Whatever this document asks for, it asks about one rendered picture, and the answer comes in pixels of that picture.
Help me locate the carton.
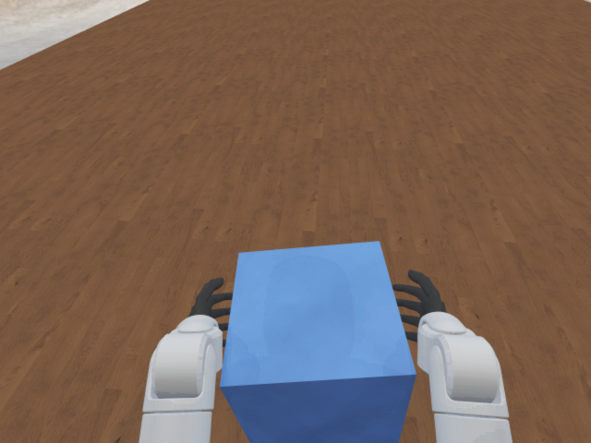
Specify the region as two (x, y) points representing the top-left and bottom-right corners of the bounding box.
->
(220, 241), (416, 443)

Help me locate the right robot forearm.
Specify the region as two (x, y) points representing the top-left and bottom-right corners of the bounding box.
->
(417, 312), (513, 443)

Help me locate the left robot hand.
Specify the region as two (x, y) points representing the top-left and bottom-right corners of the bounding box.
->
(189, 278), (233, 347)

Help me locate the left robot forearm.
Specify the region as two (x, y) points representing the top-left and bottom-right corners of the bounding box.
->
(139, 315), (223, 443)

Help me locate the right robot hand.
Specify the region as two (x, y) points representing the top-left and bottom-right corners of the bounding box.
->
(392, 269), (447, 342)

